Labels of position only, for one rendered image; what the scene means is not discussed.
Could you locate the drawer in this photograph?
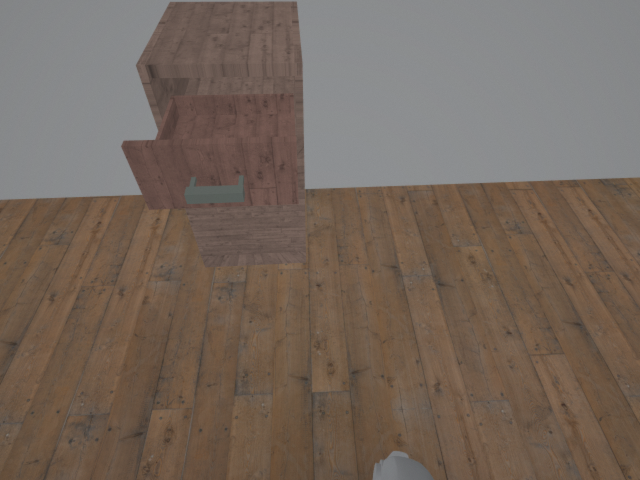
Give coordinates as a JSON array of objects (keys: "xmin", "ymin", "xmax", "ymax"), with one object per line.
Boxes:
[{"xmin": 121, "ymin": 93, "xmax": 299, "ymax": 210}]

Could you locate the cabinet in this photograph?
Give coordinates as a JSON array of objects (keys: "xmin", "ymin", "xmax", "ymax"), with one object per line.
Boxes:
[{"xmin": 136, "ymin": 1, "xmax": 306, "ymax": 267}]

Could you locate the right robot shin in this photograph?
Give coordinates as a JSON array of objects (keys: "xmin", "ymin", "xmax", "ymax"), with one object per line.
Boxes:
[{"xmin": 387, "ymin": 451, "xmax": 409, "ymax": 458}]

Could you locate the handle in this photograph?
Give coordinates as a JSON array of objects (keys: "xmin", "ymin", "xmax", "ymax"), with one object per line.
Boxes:
[{"xmin": 184, "ymin": 175, "xmax": 245, "ymax": 204}]

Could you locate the right robot thigh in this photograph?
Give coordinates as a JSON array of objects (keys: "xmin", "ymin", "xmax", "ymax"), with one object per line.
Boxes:
[{"xmin": 373, "ymin": 456, "xmax": 434, "ymax": 480}]

